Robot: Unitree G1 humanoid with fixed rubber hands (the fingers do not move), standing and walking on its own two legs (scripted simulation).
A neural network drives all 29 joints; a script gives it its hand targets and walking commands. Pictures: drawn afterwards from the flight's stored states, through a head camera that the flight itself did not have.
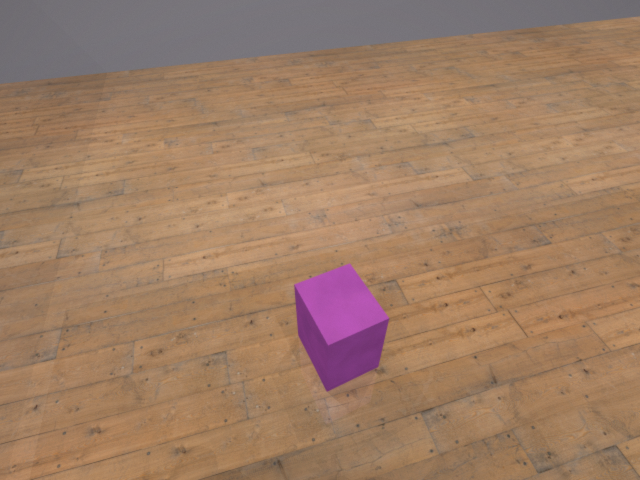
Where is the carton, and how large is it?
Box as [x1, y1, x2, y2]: [294, 263, 388, 391]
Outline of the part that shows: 349,263 294,284 298,335 327,391 378,365 388,321 388,317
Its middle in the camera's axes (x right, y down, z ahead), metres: +0.06 +0.28 +1.23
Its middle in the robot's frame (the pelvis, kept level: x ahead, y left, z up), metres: +0.72 -0.03 -0.60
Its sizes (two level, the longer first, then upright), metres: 0.228 0.193 0.294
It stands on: the floor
